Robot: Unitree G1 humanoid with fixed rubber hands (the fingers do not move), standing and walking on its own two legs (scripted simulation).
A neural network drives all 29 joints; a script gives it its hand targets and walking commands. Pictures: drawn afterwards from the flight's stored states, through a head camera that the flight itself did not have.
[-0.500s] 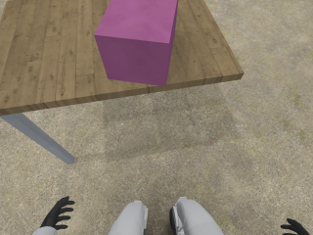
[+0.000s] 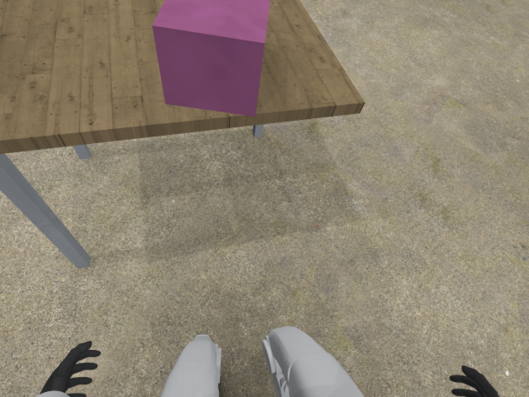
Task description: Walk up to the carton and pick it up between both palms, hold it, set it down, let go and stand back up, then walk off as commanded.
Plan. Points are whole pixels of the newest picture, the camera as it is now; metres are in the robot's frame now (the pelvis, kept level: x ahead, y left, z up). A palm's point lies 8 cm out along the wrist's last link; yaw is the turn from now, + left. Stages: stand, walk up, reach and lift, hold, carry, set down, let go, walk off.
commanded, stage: walk off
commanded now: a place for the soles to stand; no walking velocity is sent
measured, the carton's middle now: (220, 38) +0.80 +0.04 +0.04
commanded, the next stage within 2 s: none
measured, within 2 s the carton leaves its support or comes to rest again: neither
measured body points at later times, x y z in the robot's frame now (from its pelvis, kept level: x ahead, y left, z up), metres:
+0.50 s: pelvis -0.14 -0.07 +0.00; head -0.11 -0.08 +0.45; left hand -0.02 +0.25 -0.09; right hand -0.09 -0.42 -0.11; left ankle -0.14 +0.06 -0.65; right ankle -0.03 -0.18 -0.69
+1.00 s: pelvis -0.16 -0.04 +0.02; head -0.17 -0.02 +0.47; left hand -0.09 +0.27 -0.10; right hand -0.12 -0.37 -0.08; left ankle -0.15 +0.05 -0.68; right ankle -0.20 -0.18 -0.70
